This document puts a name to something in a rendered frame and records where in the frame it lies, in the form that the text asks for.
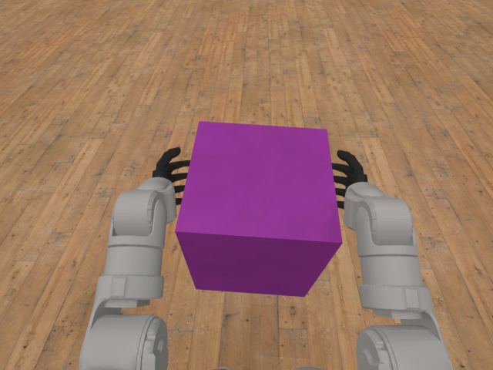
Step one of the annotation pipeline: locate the robot right hand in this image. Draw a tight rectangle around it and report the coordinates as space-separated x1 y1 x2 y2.
332 150 367 209

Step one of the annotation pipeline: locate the robot left hand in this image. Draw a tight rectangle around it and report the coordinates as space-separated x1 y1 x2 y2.
152 147 190 205

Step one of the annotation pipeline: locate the robot right forearm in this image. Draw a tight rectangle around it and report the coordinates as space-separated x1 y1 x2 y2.
344 182 453 370

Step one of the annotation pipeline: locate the carton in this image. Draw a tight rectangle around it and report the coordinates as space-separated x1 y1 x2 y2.
175 121 343 297

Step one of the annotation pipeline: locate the robot left forearm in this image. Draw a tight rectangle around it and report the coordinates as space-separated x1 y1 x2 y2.
79 177 177 370

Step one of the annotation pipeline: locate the robot right upper arm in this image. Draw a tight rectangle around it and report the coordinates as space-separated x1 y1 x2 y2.
356 325 452 370

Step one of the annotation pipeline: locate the robot left upper arm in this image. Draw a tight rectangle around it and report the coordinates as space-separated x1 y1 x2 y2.
80 314 169 370

